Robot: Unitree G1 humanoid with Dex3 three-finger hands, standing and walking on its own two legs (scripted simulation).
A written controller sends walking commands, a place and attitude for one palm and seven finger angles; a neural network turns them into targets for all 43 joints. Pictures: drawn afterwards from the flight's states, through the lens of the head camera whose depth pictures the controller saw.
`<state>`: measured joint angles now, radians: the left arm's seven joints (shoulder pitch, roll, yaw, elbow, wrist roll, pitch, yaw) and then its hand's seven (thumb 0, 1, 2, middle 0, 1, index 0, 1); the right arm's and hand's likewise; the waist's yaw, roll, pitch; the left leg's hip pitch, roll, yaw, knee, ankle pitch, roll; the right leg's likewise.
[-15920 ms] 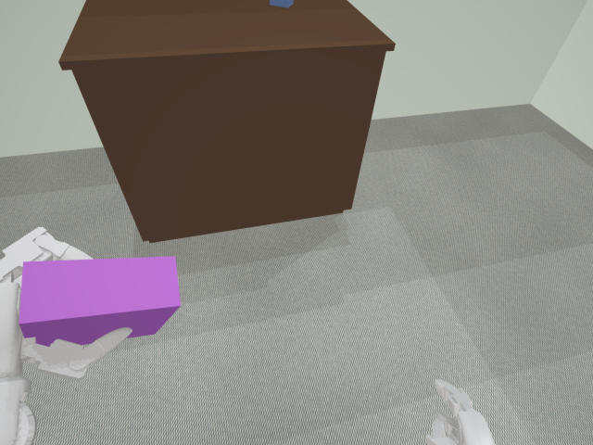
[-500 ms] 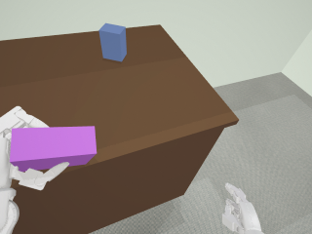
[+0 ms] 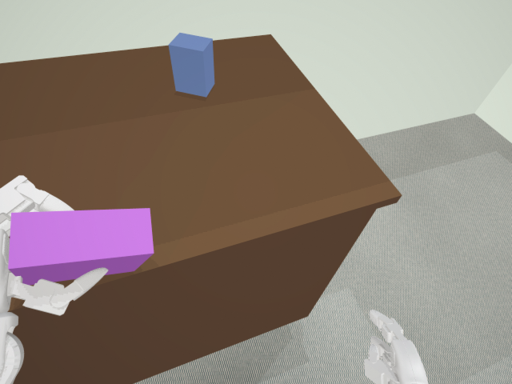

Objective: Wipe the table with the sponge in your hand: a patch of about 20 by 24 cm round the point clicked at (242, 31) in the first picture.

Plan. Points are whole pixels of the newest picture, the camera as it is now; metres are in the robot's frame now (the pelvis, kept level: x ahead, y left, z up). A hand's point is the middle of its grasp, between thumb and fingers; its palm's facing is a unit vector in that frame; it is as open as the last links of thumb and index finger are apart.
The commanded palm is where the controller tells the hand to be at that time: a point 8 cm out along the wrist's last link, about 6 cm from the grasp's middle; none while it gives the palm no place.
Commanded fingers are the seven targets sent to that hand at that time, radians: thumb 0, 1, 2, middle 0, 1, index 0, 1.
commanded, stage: look again from close up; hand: left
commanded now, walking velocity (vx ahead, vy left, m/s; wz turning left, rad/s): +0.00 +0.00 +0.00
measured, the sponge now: (105, 246) +0.24 +0.21 +0.14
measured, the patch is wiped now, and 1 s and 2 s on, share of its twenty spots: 0.00 0.00 0.00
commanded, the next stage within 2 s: turn the palm down, sponge in hand in 0.08 s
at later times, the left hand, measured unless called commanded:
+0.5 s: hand (80, 259) +0.21 +0.21 +0.17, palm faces +0.31 -0.73 -0.61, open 9.6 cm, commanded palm +0.16 +0.27 +0.20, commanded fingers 0.00 0.10 1.30 -1.20 -1.60 -1.20 -1.60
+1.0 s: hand (86, 220) +0.23 +0.21 +0.20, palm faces +0.35 -0.46 -0.82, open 9.6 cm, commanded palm +0.18 +0.24 +0.24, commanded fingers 0.00 0.10 1.30 -1.20 -1.60 -1.20 -1.60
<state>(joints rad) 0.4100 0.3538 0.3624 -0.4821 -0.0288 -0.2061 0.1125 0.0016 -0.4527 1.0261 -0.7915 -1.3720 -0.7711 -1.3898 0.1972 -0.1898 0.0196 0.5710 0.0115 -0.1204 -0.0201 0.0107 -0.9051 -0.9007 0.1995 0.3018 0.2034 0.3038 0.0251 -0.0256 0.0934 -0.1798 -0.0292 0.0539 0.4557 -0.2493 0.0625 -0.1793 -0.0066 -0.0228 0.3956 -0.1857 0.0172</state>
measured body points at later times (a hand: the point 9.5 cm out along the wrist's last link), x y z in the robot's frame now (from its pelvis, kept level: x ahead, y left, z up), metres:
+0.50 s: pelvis -0.01 -0.03 -0.01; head -0.02 -0.06 +0.44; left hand +0.18 +0.25 +0.20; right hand +0.20 -0.24 -0.08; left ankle +0.00 +0.07 -0.74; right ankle +0.02 -0.13 -0.74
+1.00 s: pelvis +0.00 -0.08 -0.01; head +0.00 -0.13 +0.43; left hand +0.21 +0.23 +0.24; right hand +0.21 -0.31 -0.11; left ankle +0.00 +0.07 -0.74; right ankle +0.02 -0.13 -0.74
